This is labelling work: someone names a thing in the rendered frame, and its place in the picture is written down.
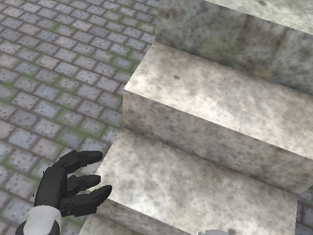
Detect left robot forearm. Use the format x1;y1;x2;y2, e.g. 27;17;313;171
15;205;63;235

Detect robot left hand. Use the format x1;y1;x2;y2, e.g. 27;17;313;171
32;150;112;217

